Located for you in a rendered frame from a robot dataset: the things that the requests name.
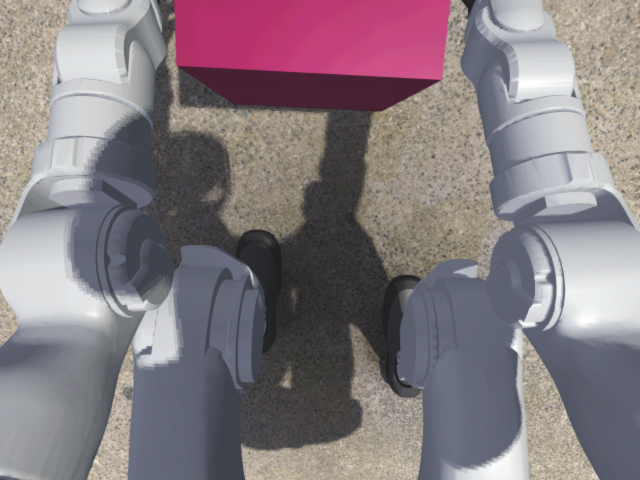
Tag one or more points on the left robot upper arm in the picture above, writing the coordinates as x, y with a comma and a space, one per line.
79, 281

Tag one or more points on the robot right forearm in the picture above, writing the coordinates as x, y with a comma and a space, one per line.
533, 119

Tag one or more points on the robot left thigh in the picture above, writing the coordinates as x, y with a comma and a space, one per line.
186, 410

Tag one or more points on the carton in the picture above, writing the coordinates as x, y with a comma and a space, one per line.
332, 54

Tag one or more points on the right robot upper arm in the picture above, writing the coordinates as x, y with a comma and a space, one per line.
573, 287

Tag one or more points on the robot left forearm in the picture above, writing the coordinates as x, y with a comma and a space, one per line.
102, 102

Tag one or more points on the robot left shin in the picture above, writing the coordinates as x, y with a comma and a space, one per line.
195, 256

